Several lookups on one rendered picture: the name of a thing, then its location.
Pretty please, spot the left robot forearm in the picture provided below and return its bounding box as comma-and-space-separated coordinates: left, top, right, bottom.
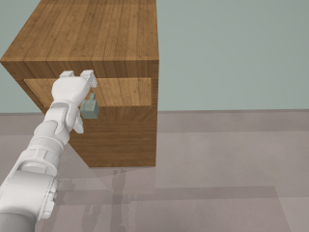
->
0, 99, 79, 200

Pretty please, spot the drawer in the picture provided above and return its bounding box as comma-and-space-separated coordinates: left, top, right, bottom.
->
23, 77, 152, 107

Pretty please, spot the handle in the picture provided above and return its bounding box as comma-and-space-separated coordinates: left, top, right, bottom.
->
79, 93, 99, 119

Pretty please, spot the left robot hand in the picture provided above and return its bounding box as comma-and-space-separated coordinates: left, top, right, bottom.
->
51, 70, 98, 133

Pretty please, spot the robot left upper arm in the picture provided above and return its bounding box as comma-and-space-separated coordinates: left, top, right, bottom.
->
0, 169, 59, 232

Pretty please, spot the cabinet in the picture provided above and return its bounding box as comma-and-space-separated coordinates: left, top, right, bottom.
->
0, 0, 159, 168

